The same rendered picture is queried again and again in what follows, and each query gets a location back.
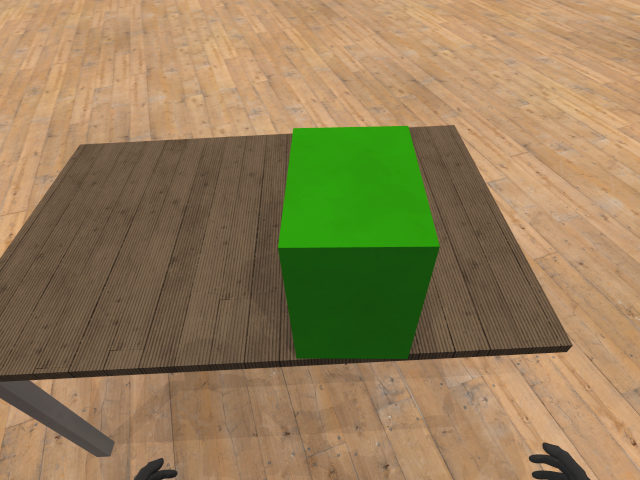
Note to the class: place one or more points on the left robot hand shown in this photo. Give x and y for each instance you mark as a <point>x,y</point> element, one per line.
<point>150,471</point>

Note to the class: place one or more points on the right robot hand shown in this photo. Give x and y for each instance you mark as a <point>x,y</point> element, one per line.
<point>560,459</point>

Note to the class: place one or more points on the carton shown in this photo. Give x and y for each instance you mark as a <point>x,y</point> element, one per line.
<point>357,242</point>

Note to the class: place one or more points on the table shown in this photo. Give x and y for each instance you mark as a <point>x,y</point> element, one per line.
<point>162,256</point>

